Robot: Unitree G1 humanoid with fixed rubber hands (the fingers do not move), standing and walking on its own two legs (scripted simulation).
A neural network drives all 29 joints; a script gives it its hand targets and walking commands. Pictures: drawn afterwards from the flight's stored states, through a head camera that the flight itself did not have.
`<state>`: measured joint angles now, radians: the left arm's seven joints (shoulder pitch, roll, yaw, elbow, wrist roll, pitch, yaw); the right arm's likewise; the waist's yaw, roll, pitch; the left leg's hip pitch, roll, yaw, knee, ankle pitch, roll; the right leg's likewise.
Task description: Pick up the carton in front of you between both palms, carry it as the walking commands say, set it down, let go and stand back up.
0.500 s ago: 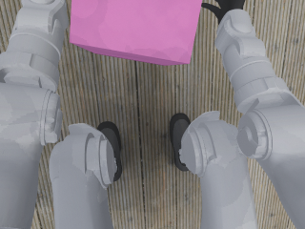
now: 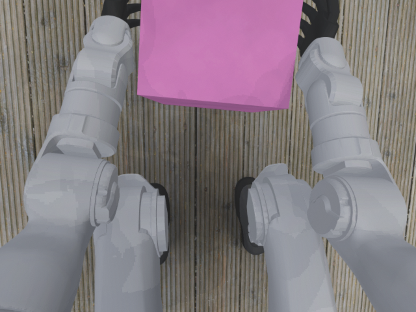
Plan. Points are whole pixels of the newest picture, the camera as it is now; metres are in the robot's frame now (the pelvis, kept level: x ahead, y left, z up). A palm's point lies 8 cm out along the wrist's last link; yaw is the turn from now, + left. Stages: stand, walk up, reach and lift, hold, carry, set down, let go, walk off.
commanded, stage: reach and lift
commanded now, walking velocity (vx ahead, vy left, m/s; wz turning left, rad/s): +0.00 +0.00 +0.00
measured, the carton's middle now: (215, 49) +0.53 -0.01 -0.21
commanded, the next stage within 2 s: none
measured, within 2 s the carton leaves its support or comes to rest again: neither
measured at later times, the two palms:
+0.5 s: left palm out of the picture +0.49 +0.15 +0.06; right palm out of the picture +0.48 -0.15 +0.06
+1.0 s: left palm out of the picture +0.44 +0.15 +0.21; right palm out of the picture +0.44 -0.14 +0.22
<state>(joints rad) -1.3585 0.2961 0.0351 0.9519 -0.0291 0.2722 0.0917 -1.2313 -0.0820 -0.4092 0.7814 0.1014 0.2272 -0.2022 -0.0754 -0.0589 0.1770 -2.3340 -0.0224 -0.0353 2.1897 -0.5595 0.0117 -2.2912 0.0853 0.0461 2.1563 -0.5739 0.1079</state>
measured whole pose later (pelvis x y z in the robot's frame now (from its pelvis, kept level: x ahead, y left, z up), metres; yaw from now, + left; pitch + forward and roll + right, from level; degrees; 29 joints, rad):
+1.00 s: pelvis +0.04 -0.01 +0.25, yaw +4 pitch +32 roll -1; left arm -0.70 -0.06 0.34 0.65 0.23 0.39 0.03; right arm -0.65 0.12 -0.46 0.57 -0.19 0.35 -0.07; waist -0.04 -0.01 -0.24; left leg -1.45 -0.04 -0.05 1.36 -0.47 -0.01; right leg -1.43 0.04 0.06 1.36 -0.49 0.04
